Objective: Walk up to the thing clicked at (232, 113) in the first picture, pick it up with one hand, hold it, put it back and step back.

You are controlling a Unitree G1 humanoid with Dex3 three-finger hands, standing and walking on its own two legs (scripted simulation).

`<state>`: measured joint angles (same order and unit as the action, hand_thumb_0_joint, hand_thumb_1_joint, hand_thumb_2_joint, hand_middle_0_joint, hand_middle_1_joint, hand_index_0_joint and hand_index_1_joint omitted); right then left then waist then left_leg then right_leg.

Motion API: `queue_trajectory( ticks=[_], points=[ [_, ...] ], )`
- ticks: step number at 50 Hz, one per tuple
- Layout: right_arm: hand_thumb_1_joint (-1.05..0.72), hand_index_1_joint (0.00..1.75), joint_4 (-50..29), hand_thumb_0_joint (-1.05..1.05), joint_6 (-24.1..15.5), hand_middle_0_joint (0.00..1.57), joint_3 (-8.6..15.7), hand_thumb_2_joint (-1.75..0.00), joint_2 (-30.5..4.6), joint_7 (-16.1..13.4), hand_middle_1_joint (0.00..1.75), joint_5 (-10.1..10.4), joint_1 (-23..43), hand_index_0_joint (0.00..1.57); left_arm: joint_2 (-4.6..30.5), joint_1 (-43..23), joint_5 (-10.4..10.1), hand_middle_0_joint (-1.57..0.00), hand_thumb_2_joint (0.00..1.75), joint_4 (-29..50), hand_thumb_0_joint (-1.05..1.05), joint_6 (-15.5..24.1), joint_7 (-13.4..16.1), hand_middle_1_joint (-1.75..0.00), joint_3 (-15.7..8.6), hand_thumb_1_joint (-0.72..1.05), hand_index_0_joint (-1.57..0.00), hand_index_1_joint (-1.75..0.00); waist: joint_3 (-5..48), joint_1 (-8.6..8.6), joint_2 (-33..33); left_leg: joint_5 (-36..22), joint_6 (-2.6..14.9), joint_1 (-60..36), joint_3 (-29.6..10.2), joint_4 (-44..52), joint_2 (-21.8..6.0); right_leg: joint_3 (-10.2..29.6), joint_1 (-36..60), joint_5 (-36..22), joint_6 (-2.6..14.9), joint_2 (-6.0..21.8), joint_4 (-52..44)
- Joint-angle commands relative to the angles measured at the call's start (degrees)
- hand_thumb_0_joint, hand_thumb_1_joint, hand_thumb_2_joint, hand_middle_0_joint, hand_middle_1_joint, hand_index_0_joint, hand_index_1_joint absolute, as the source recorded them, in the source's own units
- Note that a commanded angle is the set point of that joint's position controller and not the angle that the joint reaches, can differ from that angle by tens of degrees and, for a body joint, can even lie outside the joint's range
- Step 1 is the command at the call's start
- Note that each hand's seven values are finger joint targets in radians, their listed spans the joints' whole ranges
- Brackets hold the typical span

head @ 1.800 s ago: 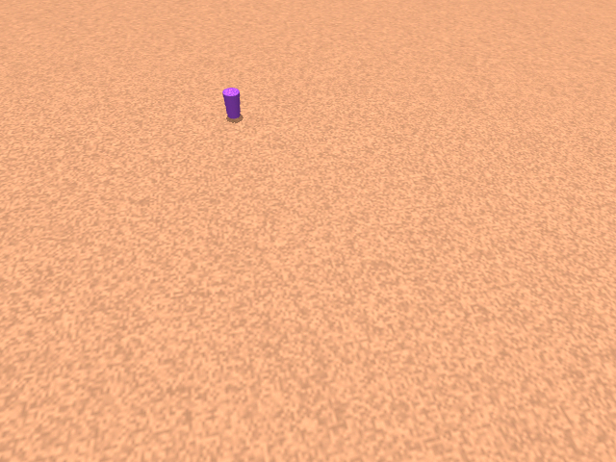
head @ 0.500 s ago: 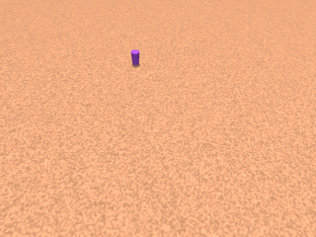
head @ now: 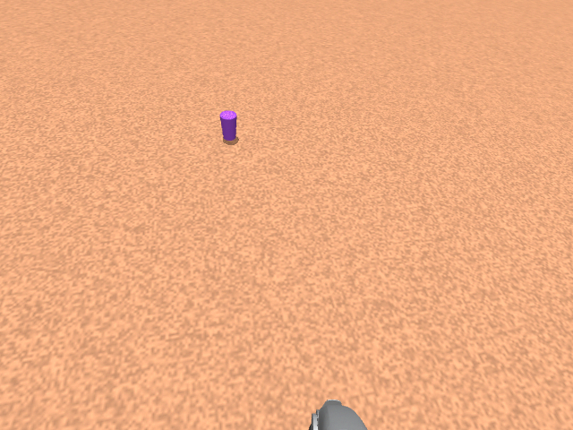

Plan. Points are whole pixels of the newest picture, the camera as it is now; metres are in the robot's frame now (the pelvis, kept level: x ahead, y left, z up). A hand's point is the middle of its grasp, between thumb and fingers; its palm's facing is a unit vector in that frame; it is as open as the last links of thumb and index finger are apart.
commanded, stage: walk up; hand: left
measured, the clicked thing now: (228, 126) +1.79 +0.20 -0.70
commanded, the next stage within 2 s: none
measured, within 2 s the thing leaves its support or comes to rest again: neither
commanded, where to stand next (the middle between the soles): +1.46 -0.03 m, yaw +2 degrees
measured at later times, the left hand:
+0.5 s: hand (131, 324) +0.34 +0.25 -0.14, palm faces +0.03 -0.94 -0.35, open 7.4 cm
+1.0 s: hand (166, 187) +0.68 +0.25 -0.14, palm faces -0.08 -0.92 -0.38, open 7.4 cm
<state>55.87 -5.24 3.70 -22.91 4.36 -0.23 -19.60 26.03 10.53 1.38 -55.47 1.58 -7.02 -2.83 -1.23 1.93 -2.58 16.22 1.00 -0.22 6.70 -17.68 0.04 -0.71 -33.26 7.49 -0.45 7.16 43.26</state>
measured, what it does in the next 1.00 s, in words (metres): walks ahead: right foot, then left foot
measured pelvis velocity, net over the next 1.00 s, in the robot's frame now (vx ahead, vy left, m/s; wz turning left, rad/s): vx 0.59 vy -0.03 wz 0.01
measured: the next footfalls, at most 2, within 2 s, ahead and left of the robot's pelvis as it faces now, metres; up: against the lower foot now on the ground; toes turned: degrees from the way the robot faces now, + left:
right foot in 0.14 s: +0.29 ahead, -0.16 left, +0.00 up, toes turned -5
left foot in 0.58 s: +0.53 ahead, +0.12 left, +0.00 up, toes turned +9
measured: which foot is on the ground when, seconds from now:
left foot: down 0.00-0.18, up 0.20-0.56, down 0.58-1.00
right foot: up 0.00-0.12, down 0.14-0.60, up 0.62-1.00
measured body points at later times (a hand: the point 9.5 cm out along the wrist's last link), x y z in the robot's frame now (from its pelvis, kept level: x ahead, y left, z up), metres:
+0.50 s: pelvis +0.30 -0.03 -0.01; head +0.32 -0.03 +0.44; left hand +0.33 +0.30 -0.12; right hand +0.44 -0.35 -0.10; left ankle +0.46 +0.13 -0.71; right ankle +0.25 -0.16 -0.74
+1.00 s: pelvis +0.59 -0.03 -0.02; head +0.60 -0.04 +0.43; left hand +0.69 +0.29 -0.11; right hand +0.61 -0.36 -0.13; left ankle +0.49 +0.11 -0.74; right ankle +0.74 -0.16 -0.73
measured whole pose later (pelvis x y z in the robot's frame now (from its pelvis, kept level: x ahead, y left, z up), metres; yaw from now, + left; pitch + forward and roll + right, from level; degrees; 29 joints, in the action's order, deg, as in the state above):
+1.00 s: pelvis +0.59 -0.03 -0.02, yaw +0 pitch -2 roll +3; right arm 51.8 -4.5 3.3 -24.2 3.5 -0.2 -20.7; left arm 25.0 12.0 1.1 -52.8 2.6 -6.0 -3.0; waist -2.5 1.9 -1.1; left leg 22.7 -2.2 0.8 8.3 -25.9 -3.3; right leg -2.6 -28.2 6.1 1.2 6.6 34.1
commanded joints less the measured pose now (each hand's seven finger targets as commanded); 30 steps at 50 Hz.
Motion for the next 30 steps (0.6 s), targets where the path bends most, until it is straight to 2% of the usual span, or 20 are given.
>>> queue_trajectory(
  ticks=[1, 3, 5, 6, 7, 8, 9, 10, 11, 12, 14, 18, 19, 23, 25, 26, 27, 28, 29, 30],
  points=[
    [-0.9, 0.3, -4.91, 0.0, -2.1, 0.2, 4.66, -0.9, -17.43, -1.41, 0.3, 0.32, 2.1, 0.2, 8.94, -12.37, -0.6, -0.2, 0.9, 7.78, 0.0, 2.4, 0.18, -0.3, -2.85, 0.9, -0.2, -0.3, -5.57, 0.83, 6.88, -4.06, 9.24, 3.87, -9.37, 10.34, -14.67, -0.86, 0.73, -5.38, 1.41, 0.19, -8.38],
    [-0.9, 0.3, -4.98, 0.0, -1.75, 0.2, 4.61, -0.9, -17.34, -1.8, 0.3, 0.01, 1.44, 0.2, 8.38, -12.46, -0.82, -0.2, 0.9, 7.33, 0.0, 2.6, 0.42, -0.3, -2.88, 0.9, -0.2, -0.3, -4.19, 0.58, 6.7, -11.7, 8.44, 4.35, -7.31, 6.66, -14.32, -3.14, 6.62, -4.41, 2.33, -1.7, -10.39],
    [-0.9, 0.3, -5.41, 0.0, -1.22, 0.2, 4.72, -0.9, -17.62, -2.34, 0.3, -0.22, 1.81, 0.2, 8.45, -9.01, -0.82, -0.2, 0.9, 6.31, 0.0, 2.49, 0.82, -0.3, -3.19, 0.9, -0.2, -0.3, -1.72, -1.34, 6.65, -21.19, 7.6, 4.05, -4.96, -1.66, -13.52, -5.72, 13.49, -0.44, 3.3, -4.24, -11.5],
    [-0.9, 0.3, -5.81, 0.0, -0.99, 0.2, 4.51, -0.9, -16.97, -2.5, 0.3, -0.44, 1.92, 0.2, 8.88, -2.88, -0.75, -0.2, 0.9, 4.56, 0.0, 2.47, 1.33, -0.3, -3.94, 0.9, -0.2, -0.3, 2.59, -4.72, 4.04, -27.59, 6.18, 5.87, -2.08, -12.28, -11.29, -7.51, 23.71, 0.41, 4.25, -6.27, -13.54],
    [-0.9, 0.3, -5.92, 0.0, -0.88, 0.2, 3.35, -0.9, -14.41, -2.46, 0.3, -0.76, 0.21, 0.2, 11.68, 6.7, -0.45, -0.2, 0.9, 2.32, 0.0, 2.79, 2.34, -0.3, -5.5, 0.9, -0.2, -0.3, 8.82, -8.86, -0.37, -23.61, 4.23, 13.11, -0.52, -26.9, -8.19, -5.43, 38.02, 4.0, 5.31, -5.91, -12.33],
    [-0.9, 0.3, -7.35, 0.0, -0.91, 0.2, 1.77, -0.9, -9.68, -2.45, 0.3, -0.24, -2.38, 0.2, 16.8, 14.31, 0.23, -0.2, 0.9, 1.94, 0.0, 3.13, 3.36, -0.3, -7.2, 0.9, -0.2, -0.3, 14.03, -11.09, -13.37, -2.56, 2.59, 27.9, 0.13, -45.51, -2.27, 13.98, 51.14, 19.26, 8.0, 6.94, -16.64],
    [-0.9, 0.3, -8.17, 0.0, -1.15, 0.2, 2.16, -0.9, -12.14, -2.9, 0.3, 0.9, -2.06, 0.2, 20.66, 14.5, -0.89, -0.2, 0.9, 2.91, 0.0, 3.52, 3.69, -0.3, -7.61, 0.9, -0.2, -0.3, 14.45, -10.61, -15.26, 13.29, 1.61, 41.2, -3.79, -54.17, 3.07, 39.88, 56.38, 18.53, 15.76, 18.73, -27.15],
    [-0.9, 0.3, -7.51, 0.0, -1.27, 0.2, 2.76, -0.9, -15.75, -3.27, 0.3, 0.41, 2.79, 0.2, 19.51, 10.99, -1.72, -0.2, 0.9, 4.58, 0.0, 3.64, 3.98, -0.3, -7.27, 0.9, -0.2, -0.3, 11.41, -10.35, -6.07, 11.67, 1.87, 41.14, -10.78, -58.98, -2.54, 37.12, 49.47, 13.71, 17.57, 19.33, -26.6],
    [-0.9, 0.3, -6.49, 0.0, -1.46, 0.2, 2.48, -0.9, -15.11, -2.97, 0.3, 1.22, 3.48, 0.2, 16.8, 7.49, -2.38, -0.2, 0.9, 5.26, 0.0, 3.9, 4.44, -0.3, -6.55, 0.9, -0.2, -0.3, 7.99, -8.56, -2.92, 5.69, 2.03, 39.31, -13.04, -58.2, -4.08, 26.3, 43.23, 5.36, 16.05, 15.48, -25.94],
    [-0.9, 0.3, -6.09, 0.0, -1.4, 0.2, 2.35, -0.9, -14.08, -2.62, 0.3, 1.23, 3.2, 0.2, 15.03, 4.45, -2.12, -0.2, 0.9, 5.75, 0.0, 4.16, 4.74, -0.3, -5.78, 0.9, -0.2, -0.3, 4.68, -6.48, -3.42, 2.74, 2.48, 36.99, -11.73, -54.52, -5.35, 19.71, 35.98, 4.02, 14.49, 12.33, -26.24],
    [-0.9, 0.3, -4.82, 0.0, -0.52, 0.2, 2.28, -0.9, -13.03, -1.89, 0.3, 0.51, -0.24, 0.2, 12.44, 1.17, -1.93, -0.2, 0.9, 6.55, 0.0, 4.57, 4.64, -0.3, -4.85, 0.9, -0.2, -0.3, 0.87, -2.87, -6.05, 1.02, 1.56, 31.61, -10.96, -45.72, -7.1, 11.34, 26.01, 4.72, 11.93, 9.02, -28.54],
    [-0.9, 0.3, -6.26, 0.0, 0.6, 0.2, 3.11, -0.9, -11.92, 0.14, 0.3, -0.53, 3.65, 0.2, 12.91, -0.24, -1.1, -0.2, 0.9, 8.51, 0.0, 5.62, 4.29, -0.3, -4.6, 0.9, -0.2, -0.3, -2.86, -2.4, -5.16, -2.37, -1.38, 31.22, -7.15, -32.59, -8.51, 5.49, 18.44, 12.49, 14.0, 8.44, -33.32],
    [-0.9, 0.3, -7.06, 0.0, 0.69, 0.2, 3.06, -0.9, -11.87, 0.58, 0.3, -0.71, 5.47, 0.2, 13.7, -1.37, -0.77, -0.2, 0.9, 9.37, 0.0, 5.83, 4.1, -0.3, -4.82, 0.9, -0.2, -0.3, -3.27, -2.25, -5.85, -3.63, -1.63, 29.8, -6.56, -29.07, -8.98, 5.04, 16.42, 14.9, 13.92, 8.62, -34.5],
    [-0.9, 0.3, -8.23, 0.0, 0.07, 0.2, 3.47, -0.9, -11.01, 1.37, 0.3, -0.66, 10.27, 0.2, 14.16, 0.12, -0.42, -0.2, 0.9, 9.39, 0.0, 5.87, 3.41, -0.3, -4.95, 0.9, -0.2, -0.3, -1.39, -3.32, -2.77, -12.8, -1.29, 22.54, -3.55, -17.61, -7.05, 0.99, 18.6, 12.87, 11.41, 6.56, -31.75],
    [-0.9, 0.3, -7.99, 0.0, -0.14, 0.2, 3.72, -0.9, -11.08, 1.19, 0.3, -0.76, 10.49, 0.2, 14.16, 1.51, -0.64, -0.2, 0.9, 8.56, 0.0, 5.26, 3.32, -0.3, -4.74, 0.9, -0.2, -0.3, -1.16, -3.26, -2.22, -12.44, -1.1, 18.19, -1.18, -16.35, -5.64, -0.01, 17.96, 11.35, 11.0, 6.29, -28.45],
    [-0.9, 0.3, -7.83, 0.0, -0.27, 0.2, 3.82, -0.9, -11.24, 1.04, 0.3, -0.88, 9.63, 0.2, 14.32, 1.89, -0.72, -0.2, 0.9, 8.43, 0.0, 4.86, 3.39, -0.3, -4.55, 0.9, -0.2, -0.3, -1.1, -2.31, -1.4, -10.3, -0.64, 15.39, 0.46, -14.56, -4.16, -0.86, 18.15, 7.28, 10.7, 5.77, -24.68],
    [-0.9, 0.3, -6.8, 0.0, -0.46, 0.2, 4.22, -0.9, -12.24, 0.52, 0.3, -1.27, 5.54, 0.2, 13.57, 2.32, -0.72, -0.2, 0.9, 8.49, 0.0, 4.66, 3.61, -0.3, -4.09, 0.9, -0.2, -0.3, 1.14, -0.12, 1.02, -7.49, 0.31, 10.02, 0.79, -12.94, -2.63, -2.44, 18.5, -2.14, 9.6, 4.45, -16.78],
    [-0.9, 0.3, -4.61, 0.0, -0.73, 0.2, 5.26, -0.9, -15.04, -0.22, 0.3, -2.05, -2.65, 0.2, 11.18, 4.35, -0.66, -0.2, 0.9, 8.65, 0.0, 4.32, 3.86, -0.3, -3.13, 0.9, -0.2, -0.3, 6.06, 3.31, 8.07, -2.31, 2.41, -0.15, -0.71, -12.17, -2.01, -4.5, 15.65, -7.95, 7.93, 1.52, -1.86],
    [-0.9, 0.3, -3.65, 0.0, -1.01, 0.2, 6.91, -0.9, -20.25, -1.23, 0.3, -3.1, -9.63, 0.2, 6.62, 7.35, -1.31, -0.2, 0.9, 9.34, 0.0, 4.06, 4.28, -0.3, -1.41, 0.9, -0.2, -0.3, 10.8, 5.94, 20.67, 7.51, 6.41, -10.12, -19.15, -7.48, -14.17, -5.82, 4.1, 3.66, 4.97, -3.19, 17.45],
    [-0.9, 0.3, -6.31, 0.0, -1.3, 0.2, 7.33, -0.9, -23.44, -1.85, 0.3, -1.81, -7.49, 0.2, 7.58, 8.72, -2.3, -0.2, 0.9, 9.63, 0.0, 3.83, 4.75, -0.3, -1.71, 0.9, -0.2, -0.3, 10.42, 4.74, 19.3, 15.4, 11.78, -13.78, -45.91, 4.09, -25.79, -1.0, -8.83, 21.72, 3.47, -11.21, 25.25]
  ],
)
